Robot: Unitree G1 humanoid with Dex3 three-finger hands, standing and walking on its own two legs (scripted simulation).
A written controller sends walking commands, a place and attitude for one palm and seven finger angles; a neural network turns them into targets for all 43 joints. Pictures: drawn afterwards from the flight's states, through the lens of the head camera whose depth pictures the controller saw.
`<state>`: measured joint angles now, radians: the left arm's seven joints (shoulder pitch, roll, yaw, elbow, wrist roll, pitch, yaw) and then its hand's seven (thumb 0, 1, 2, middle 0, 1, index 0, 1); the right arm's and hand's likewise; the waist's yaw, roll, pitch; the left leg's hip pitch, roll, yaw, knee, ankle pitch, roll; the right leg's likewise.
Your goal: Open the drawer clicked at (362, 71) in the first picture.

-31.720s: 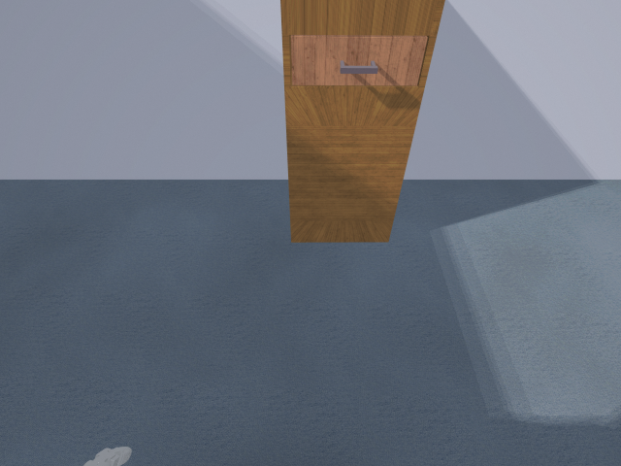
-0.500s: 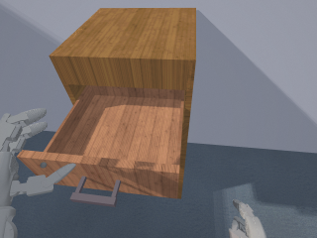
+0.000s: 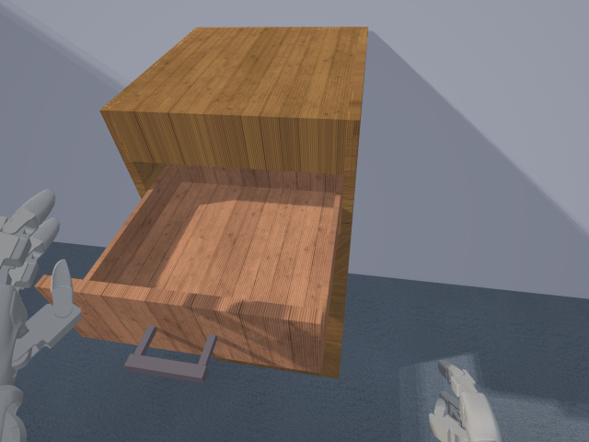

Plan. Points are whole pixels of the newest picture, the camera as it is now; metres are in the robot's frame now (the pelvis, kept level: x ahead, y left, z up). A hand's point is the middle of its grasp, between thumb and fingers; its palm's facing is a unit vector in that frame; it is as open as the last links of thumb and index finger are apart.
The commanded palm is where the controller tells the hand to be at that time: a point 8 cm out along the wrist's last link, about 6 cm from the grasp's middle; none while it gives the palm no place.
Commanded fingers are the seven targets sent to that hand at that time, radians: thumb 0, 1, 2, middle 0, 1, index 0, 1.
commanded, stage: step back with the hand held close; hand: left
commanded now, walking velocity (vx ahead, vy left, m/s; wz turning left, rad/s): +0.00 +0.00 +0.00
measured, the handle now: (173, 353) +0.22 +0.20 +0.03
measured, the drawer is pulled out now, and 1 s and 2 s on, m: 0.28 0.28 0.28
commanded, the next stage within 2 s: stop stepping back and stand still in 1.18 s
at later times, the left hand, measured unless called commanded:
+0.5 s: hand (45, 339) +0.15 +0.24 +0.19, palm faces +0.27 -0.79 -0.55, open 7.4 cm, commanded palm +0.09 +0.30 +0.22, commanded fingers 0.00 0.90 0.90 -0.20 -0.30 -0.20 -0.30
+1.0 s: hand out of the picture +0.05 +0.28 +0.21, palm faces +0.45 -0.78 -0.43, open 7.4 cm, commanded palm -0.01 +0.32 +0.22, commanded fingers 0.00 0.90 0.90 -0.20 -0.30 -0.20 -0.30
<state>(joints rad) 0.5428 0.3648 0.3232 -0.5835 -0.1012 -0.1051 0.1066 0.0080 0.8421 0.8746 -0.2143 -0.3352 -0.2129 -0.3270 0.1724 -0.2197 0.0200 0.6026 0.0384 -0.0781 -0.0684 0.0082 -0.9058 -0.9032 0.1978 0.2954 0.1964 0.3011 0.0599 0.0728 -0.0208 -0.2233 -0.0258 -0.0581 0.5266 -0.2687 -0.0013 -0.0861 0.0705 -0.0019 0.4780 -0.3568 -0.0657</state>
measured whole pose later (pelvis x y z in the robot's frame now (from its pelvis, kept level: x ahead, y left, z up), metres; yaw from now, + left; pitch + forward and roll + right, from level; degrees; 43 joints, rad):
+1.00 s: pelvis -0.13 +0.04 -0.02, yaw +2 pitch -1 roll -3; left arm 0.53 0.45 0.46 -0.73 -0.05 -0.25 0.16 0.01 0.88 0.89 -0.21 -0.31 -0.21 -0.30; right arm 0.22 -0.22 0.01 0.59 0.00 -0.07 -0.05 0.01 -0.90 -0.90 0.20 0.30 0.20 0.30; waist -0.01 0.00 0.04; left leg -0.51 0.02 0.01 0.65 -0.11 0.05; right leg -0.43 0.06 -0.04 0.78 -0.41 -0.01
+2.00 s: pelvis -0.31 +0.00 -0.01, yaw +0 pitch -1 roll +2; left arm 0.55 0.37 0.41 -0.56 -0.03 -0.20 0.17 0.01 0.89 0.90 -0.21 -0.30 -0.21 -0.30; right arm 0.26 -0.20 -0.01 0.63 0.01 -0.11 -0.04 0.01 -0.91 -0.90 0.20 0.30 0.20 0.30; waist -0.02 -0.05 0.01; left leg -0.25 0.01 0.04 0.55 -0.28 0.00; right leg -0.35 -0.01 -0.04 0.70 -0.38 -0.01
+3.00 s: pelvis -0.33 +0.03 +0.01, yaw +2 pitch -2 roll +0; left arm 0.26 0.13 0.02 1.12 0.02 0.01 0.04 0.01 0.93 0.89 -0.20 -0.30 -0.20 -0.29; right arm 0.33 -0.08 0.00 1.12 -0.02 0.02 -0.03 0.00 -0.91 -0.90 0.20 0.30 0.20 0.30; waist -0.01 0.02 0.06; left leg -0.18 0.03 0.09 0.43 -0.21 0.01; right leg -0.20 0.00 -0.06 0.42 -0.18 -0.03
